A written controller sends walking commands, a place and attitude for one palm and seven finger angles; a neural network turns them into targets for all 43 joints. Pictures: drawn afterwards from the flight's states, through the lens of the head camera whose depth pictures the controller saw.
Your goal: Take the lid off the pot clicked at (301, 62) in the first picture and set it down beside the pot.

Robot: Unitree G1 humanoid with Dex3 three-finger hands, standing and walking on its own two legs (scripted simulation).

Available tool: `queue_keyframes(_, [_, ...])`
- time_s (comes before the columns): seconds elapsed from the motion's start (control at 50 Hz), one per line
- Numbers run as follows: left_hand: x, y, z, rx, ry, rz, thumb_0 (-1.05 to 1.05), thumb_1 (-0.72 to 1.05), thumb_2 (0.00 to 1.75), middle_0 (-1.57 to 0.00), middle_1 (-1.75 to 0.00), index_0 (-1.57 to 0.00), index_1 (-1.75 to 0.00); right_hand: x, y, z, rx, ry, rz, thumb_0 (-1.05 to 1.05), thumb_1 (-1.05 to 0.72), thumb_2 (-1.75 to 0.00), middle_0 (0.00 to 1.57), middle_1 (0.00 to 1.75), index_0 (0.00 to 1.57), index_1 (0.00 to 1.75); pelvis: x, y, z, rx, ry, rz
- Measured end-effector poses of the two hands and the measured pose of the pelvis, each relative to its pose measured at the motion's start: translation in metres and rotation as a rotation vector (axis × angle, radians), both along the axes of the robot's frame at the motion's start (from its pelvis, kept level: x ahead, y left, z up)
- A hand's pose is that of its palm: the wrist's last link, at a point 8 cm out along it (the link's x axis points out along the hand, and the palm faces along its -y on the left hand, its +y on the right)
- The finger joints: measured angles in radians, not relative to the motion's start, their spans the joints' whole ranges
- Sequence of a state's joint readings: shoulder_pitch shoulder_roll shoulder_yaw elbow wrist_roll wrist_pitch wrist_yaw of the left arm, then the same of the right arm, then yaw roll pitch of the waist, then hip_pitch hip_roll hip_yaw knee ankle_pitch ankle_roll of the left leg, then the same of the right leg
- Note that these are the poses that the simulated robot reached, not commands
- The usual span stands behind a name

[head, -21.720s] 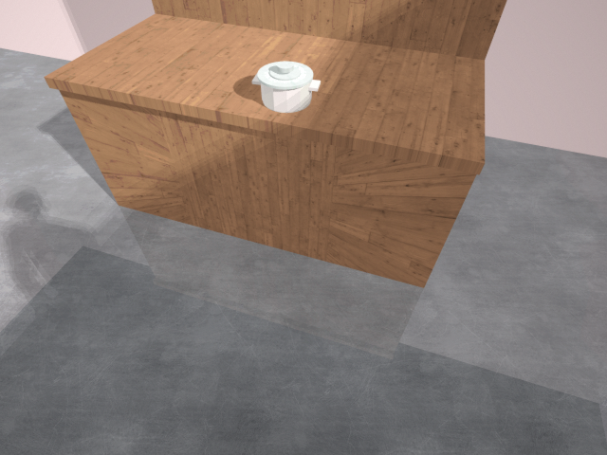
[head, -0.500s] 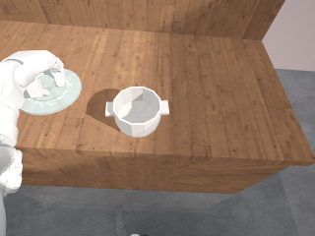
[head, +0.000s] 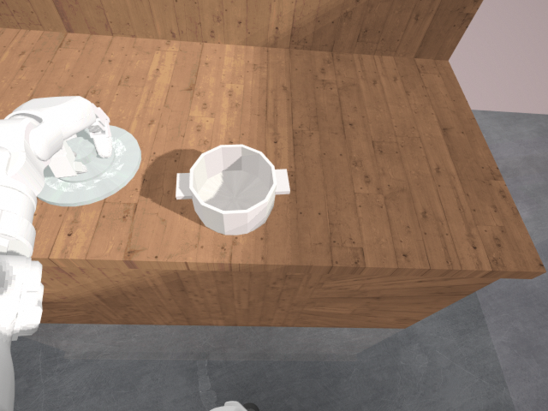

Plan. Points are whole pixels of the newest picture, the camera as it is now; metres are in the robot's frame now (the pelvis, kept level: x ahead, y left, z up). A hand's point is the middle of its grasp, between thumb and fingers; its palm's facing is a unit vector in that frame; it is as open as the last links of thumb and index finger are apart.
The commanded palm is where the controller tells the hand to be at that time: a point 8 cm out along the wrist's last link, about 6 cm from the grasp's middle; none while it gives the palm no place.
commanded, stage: lower the lid onto the table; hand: left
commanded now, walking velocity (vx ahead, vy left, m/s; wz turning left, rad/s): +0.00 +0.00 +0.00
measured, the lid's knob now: (78, 151) +0.48 +0.31 +0.05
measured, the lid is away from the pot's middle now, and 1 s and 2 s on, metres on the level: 0.23 0.24 0.28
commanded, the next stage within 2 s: open the fingers wide in 1.56 s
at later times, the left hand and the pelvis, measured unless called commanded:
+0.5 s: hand (80, 172) +0.45 +0.30 +0.03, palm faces -0.47 -0.11 -0.88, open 6.7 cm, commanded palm +0.50 +0.29 +0.10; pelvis +0.00 +0.00 -0.01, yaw -1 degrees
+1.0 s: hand (89, 180) +0.46 +0.30 +0.01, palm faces -0.46 -0.10 -0.88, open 6.6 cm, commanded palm +0.51 +0.29 +0.07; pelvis -0.01 +0.00 -0.02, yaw -1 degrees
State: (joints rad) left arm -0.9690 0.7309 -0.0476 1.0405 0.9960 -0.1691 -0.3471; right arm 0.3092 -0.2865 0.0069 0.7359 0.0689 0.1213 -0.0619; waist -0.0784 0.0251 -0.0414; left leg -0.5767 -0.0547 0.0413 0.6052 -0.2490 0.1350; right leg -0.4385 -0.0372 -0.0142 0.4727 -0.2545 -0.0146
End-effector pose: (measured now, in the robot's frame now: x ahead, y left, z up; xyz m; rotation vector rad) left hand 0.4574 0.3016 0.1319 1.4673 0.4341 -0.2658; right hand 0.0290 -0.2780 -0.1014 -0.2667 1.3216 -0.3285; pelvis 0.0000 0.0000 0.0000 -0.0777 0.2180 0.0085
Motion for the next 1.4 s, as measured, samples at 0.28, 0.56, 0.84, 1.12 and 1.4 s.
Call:
queue_keyframes(0.28, [-0.001, 0.0, -0.019, -0.015, 0.023, 0.012, 0.06, 0.21, 0.88, -0.48, -0.96, -0.79, -1.1, -0.007, -0.001, -0.004, -0.001, 0.023, -0.016, 0.0, -0.91, -0.9, 0.21, 0.3, 0.21, 0.3, -0.001, -0.002, -0.004, -0.004, 0.022, -0.003])
queue_keyframes(0.56, [0.002, 0.009, -0.043, -0.001, 0.045, 0.017, 0.06, 0.21, 0.88, -0.48, -0.96, -0.79, -1.1, -0.022, -0.009, -0.001, -0.043, 0.053, -0.036, 0.0, -0.91, -0.9, 0.21, 0.3, 0.21, 0.3, -0.002, -0.005, -0.01, -0.013, 0.053, -0.008])
queue_keyframes(0.84, [0.004, 0.007, -0.059, 0.006, 0.06, -0.016, 0.06, 0.21, 0.88, -0.48, -0.96, -0.79, -1.1, -0.036, -0.007, -0.006, -0.041, 0.115, -0.051, 0.0, -0.91, -0.9, 0.21, 0.3, 0.21, 0.3, -0.003, -0.003, -0.016, -0.025, 0.08, -0.005])
queue_keyframes(1.12, [0.005, 0.009, -0.079, -0.01, 0.041, 0.02, 0.06, 0.21, 0.88, -0.48, -0.96, -0.79, -1.1, -0.042, -0.001, -0.012, -0.034, 0.11, -0.06, 0.0, -0.91, -0.9, 0.21, 0.3, 0.21, 0.3, -0.01, -0.002, -0.024, -0.033, 0.104, -0.015])
queue_keyframes(1.4, [0.003, 0.016, -0.096, -0.013, 0.065, 0.009, 0.05, 0.21, 0.88, -0.48, -0.96, -0.79, -1.1, -0.058, 0.001, -0.014, -0.057, 0.162, -0.069, 0.0, -0.91, -0.9, 0.21, 0.3, 0.21, 0.3, -0.015, 0.003, -0.032, -0.049, 0.127, -0.01])
